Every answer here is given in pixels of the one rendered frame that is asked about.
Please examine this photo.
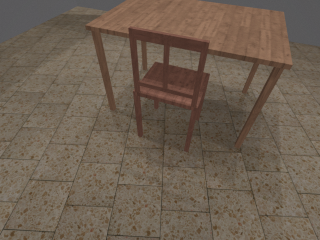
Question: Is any chair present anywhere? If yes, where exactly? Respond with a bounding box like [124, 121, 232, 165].
[128, 26, 210, 152]

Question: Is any table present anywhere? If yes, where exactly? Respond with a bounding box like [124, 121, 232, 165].
[85, 0, 293, 149]

